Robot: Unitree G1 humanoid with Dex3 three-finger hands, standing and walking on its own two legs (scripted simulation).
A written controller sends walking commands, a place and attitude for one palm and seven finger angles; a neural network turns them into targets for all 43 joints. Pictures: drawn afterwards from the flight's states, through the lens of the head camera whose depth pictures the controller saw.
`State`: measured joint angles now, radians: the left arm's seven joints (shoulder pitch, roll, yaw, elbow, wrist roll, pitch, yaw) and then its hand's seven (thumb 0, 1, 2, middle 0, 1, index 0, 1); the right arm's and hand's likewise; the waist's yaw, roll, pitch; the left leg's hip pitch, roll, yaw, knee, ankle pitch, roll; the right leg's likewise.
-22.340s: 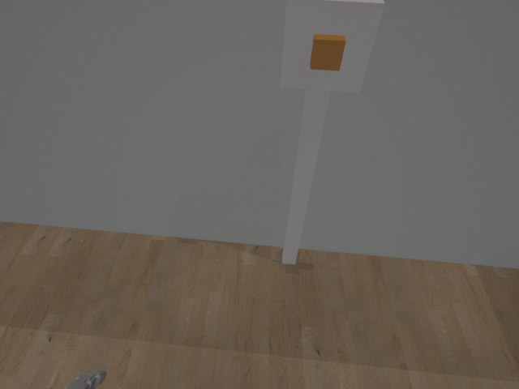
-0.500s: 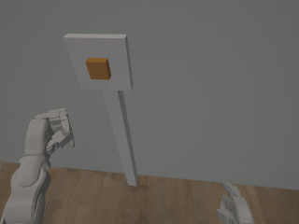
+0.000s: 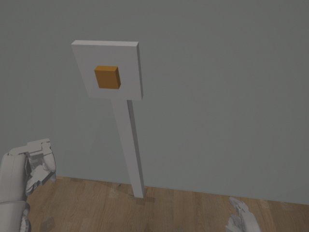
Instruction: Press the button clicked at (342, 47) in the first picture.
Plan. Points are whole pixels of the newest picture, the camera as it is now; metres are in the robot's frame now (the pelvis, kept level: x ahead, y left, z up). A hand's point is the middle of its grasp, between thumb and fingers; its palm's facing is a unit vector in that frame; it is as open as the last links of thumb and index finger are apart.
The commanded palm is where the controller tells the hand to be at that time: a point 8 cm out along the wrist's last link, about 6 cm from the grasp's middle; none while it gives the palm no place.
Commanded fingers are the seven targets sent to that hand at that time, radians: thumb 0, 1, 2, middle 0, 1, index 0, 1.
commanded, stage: draw the hand back to the body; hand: left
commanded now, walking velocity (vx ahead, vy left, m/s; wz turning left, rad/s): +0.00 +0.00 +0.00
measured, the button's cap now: (108, 76) +0.48 +0.20 +0.18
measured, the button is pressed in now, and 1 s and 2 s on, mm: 0 0 0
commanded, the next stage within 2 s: step back with the hand held close in 0.34 s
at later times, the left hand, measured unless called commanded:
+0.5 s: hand (46, 169) +0.18 +0.24 +0.16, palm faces +0.42 -0.82 -0.38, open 3.1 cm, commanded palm +0.13 +0.28 +0.17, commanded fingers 0.00 0.90 0.90 -1.30 -1.50 -1.30 -1.50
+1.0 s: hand (23, 193) +0.13 +0.26 +0.15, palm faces +0.34 -0.80 -0.49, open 3.1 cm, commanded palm +0.08 +0.30 +0.17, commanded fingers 0.00 0.90 0.90 -1.30 -1.50 -1.30 -1.50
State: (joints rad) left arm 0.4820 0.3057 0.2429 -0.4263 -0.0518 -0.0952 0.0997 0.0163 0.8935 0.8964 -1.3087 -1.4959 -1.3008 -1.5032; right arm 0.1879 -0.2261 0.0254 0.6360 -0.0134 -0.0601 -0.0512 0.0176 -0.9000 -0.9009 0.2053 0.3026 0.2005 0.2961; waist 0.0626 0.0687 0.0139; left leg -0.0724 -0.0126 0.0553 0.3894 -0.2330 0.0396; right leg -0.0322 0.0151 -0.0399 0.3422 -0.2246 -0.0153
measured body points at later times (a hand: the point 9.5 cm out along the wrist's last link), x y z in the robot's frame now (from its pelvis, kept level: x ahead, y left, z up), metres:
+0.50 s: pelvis +0.00 +0.00 +0.00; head -0.02 -0.02 +0.45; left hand +0.15 +0.28 +0.18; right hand +0.19 -0.21 -0.08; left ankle -0.01 +0.09 -0.75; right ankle -0.02 -0.11 -0.75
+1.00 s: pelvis -0.06 +0.02 -0.01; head -0.04 +0.02 +0.44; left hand +0.11 +0.30 +0.18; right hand +0.13 -0.23 -0.08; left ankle -0.01 +0.09 -0.75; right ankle -0.02 -0.11 -0.75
